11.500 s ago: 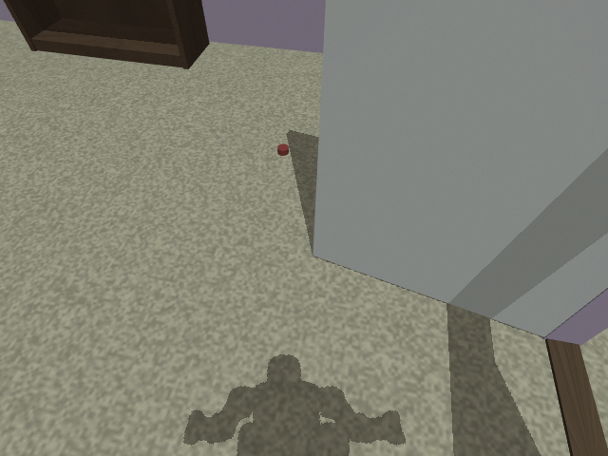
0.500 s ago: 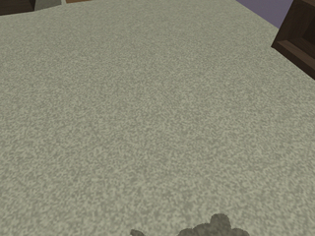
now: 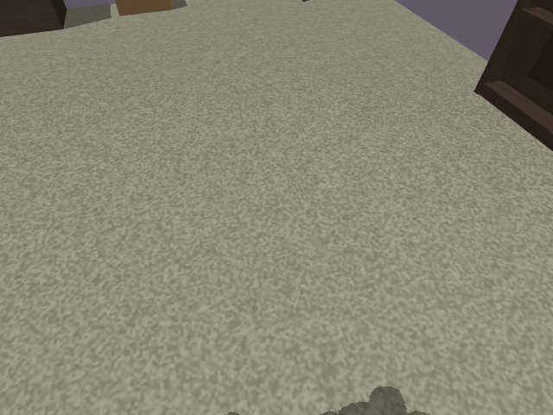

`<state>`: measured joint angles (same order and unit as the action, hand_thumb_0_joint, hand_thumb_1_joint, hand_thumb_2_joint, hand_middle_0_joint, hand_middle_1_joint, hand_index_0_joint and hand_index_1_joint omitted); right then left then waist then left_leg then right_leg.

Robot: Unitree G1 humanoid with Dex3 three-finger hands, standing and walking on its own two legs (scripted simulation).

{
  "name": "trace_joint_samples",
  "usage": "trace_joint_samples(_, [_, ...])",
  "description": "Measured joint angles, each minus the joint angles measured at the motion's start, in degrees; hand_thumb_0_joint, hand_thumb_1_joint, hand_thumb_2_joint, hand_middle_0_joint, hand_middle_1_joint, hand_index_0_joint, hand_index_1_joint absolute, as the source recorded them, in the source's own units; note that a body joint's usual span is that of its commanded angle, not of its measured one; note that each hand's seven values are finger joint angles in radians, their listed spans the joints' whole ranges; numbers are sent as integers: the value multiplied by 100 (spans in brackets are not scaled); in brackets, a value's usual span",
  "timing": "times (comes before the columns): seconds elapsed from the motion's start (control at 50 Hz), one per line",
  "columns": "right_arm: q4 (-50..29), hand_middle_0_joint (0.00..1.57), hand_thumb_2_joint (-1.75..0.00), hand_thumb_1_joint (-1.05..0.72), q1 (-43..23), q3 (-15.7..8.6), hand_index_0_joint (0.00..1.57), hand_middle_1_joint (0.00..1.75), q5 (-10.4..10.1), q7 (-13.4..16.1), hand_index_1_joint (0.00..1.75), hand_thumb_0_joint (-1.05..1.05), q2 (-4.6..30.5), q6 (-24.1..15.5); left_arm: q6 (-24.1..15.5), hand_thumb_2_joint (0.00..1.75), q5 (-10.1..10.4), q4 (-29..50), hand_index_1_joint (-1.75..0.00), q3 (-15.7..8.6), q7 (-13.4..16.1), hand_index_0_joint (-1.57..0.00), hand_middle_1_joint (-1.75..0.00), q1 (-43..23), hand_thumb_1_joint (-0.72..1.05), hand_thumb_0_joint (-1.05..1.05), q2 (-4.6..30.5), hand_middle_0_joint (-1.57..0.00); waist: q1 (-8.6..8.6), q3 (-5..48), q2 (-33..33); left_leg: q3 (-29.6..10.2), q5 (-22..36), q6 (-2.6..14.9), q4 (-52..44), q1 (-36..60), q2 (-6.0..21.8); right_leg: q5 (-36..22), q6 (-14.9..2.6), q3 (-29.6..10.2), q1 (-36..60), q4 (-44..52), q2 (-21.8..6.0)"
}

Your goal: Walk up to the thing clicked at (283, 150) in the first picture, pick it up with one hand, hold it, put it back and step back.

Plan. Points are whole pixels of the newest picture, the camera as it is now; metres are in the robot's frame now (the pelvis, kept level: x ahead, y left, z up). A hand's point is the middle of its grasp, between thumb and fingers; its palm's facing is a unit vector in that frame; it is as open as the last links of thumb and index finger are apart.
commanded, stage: walk up
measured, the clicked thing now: out of the picture +0.09 -1.28 -0.76
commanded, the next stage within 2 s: none
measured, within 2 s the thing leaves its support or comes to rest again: neither
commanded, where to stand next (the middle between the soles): +0.77 +0.01 m, yaw -1 degrees
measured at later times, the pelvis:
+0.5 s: pelvis +0.14 +0.03 -0.01, yaw -2 degrees
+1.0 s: pelvis +0.37 +0.03 -0.03, yaw -1 degrees
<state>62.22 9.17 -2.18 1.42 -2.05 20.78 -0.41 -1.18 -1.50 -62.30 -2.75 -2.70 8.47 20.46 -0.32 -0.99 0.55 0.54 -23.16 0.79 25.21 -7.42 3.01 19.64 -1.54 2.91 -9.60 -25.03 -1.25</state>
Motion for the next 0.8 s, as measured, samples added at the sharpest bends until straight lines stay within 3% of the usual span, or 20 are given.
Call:
trace_joint_samples(0.08, [-125, 20, -90, -90, 159, -167, 20, 30, 58, -71, 30, 1, 189, 20, -135, 89, -80, 303, -30, -154, -69, -20, -30, 218, 90, 1, 88, -21, -84, -82, 24, 47, -325, 80, 1346, -739, -18, -556, -65, 78, 71, 76, -44])
trace_joint_samples(0.16, [-277, 20, -90, -91, 247, -311, 20, 30, 49, -162, 30, 1, 306, -80, -54, 89, -113, 418, -30, -217, -108, -20, -30, 505, 90, 1, 283, -21, -180, -184, 10, 19, -173, 107, 950, -953, 103, -324, 64, 93, 277, 47, -88])
trace_joint_samples(0.2, [-401, 20, -90, -91, 309, -394, 20, 30, 85, -155, 30, 1, 302, -207, 57, 89, -94, 425, -30, -241, -120, -20, -30, 654, 90, 1, 427, -21, -174, -208, -171, 182, 771, -21, 620, -782, 10, 226, -22, -33, 135, -571, -252])
trace_joint_samples(0.24, [-543, 20, -90, -90, 413, -440, 20, 30, 123, -111, 30, 1, 288, -310, 171, 89, -68, 357, -30, -243, -74, -20, -30, 752, 90, 1, 476, -21, -72, -140, -241, 271, 829, -56, 705, -732, -42, 800, -87, -414, -383, -1878, -97])
trace_joint_samples(0.28, [-615, 20, -90, -90, 537, -401, 20, 30, 67, -74, 30, 1, 226, -329, 186, 89, -13, 325, -30, -202, -66, -20, -30, 762, 90, 1, 535, -21, 25, -121, -324, 316, 726, -15, 519, -500, -82, 641, -98, -638, -864, -2789, 77])
trace_joint_samples(0.32, [-652, 20, -90, -90, 667, -339, 20, 30, 33, -54, 30, 1, 172, -327, 101, 89, 40, 363, -30, -178, -87, -20, -30, 734, 90, 1, 576, -20, 55, -150, -416, 379, 746, -15, 208, -188, -126, 290, -44, -652, -1233, -3041, 60])
trace_joint_samples(0.42, [-753, 20, -90, -90, 905, -262, 20, 30, 3, -84, 30, 1, 158, -321, 12, 89, 62, 545, -30, -133, -225, -20, -30, 590, 90, 1, 532, -20, 124, -263, -406, 502, 685, -21, -344, 470, -155, -293, 187, -425, -1733, -2171, -217])
trace_joint_samples(0.5, [-876, 20, -90, -90, 1026, -242, 21, 30, -28, -98, 30, 1, 216, -307, 5, 89, 46, 682, -30, -108, -306, -20, -30, 386, 90, 1, 449, -20, 202, -370, -284, 569, 370, -148, -351, 829, -132, -807, 113, -217, -1723, -1232, -368])
trace_joint_samples(0.56, [-970, 21, -90, -90, 1142, -241, 21, 30, -55, -75, 30, 1, 264, -256, -43, 89, 46, 796, -30, -117, -301, -20, -30, 257, 90, 1, 389, -20, 257, -360, -139, 565, -132, -265, 62, 945, -31, -903, -15, -32, -1441, -807, -286])
trace_joint_samples(0.58, [-992, 21, -90, -90, 1170, -237, 21, 30, -70, -56, 30, 1, 286, -234, -97, 89, 45, 845, -30, -136, -277, -20, -30, 202, 90, 1, 357, -20, 258, -384, -35, 525, -374, -235, 467, 876, 77, -1227, -31, 28, -1349, -788, -204])
trace_joint_samples(0.6, [-994, 20, -90, -90, 1151, -228, 21, 30, -88, -25, 30, 1, 286, -198, -160, 89, 38, 913, -30, -162, -237, -20, -30, 134, 90, 1, 314, -21, 258, -445, 76, 432, -477, -115, 1155, 656, 209, -1162, -22, 114, -1331, -999, -133])
trace_joint_samples(0.64, [-977, 20, -90, -90, 1050, -174, 20, 30, -121, 11, 30, 1, 236, -113, -257, 89, 84, 1089, -30, -156, -171, -20, -30, 74, 90, 1, 245, -21, 178, -516, 103, 48, -513, 50, 2746, -7, 57, -810, -41, 137, -1255, -1274, -118])
trace_joint_samples(0.68, [-978, 20, -90, -90, 945, -138, 20, 30, -162, 8, 30, 1, 245, -87, -288, 89, 150, 1207, -30, -97, -132, -20, -30, 91, 90, 1, 141, -21, 103, -522, 174, -141, -263, 138, 3750, -651, -68, -684, -83, 156, -1012, -1135, -96])
trace_joint_samples(0.74, [-1076, 20, -90, -91, 835, -126, 20, 30, -154, -56, 30, 1, 284, -135, -299, 89, 160, 1293, -30, -36, -95, -20, -30, 250, 90, 1, 39, -21, 48, -439, 288, -151, 216, 126, 3803, -1402, 38, -691, -97, 198, -621, -683, -22])
trace_joint_samples(0.8, [-1175, 20, -90, -91, 774, -163, 20, 30, -100, -143, 30, 1, 309, -169, -326, 89, 134, 1344, -30, -17, -87, -20, -30, 464, 90, 1, 45, -21, 7, -371, 314, -105, 571, -5, 3178, -1893, 200, -653, -95, 216, -310, -338, 43])
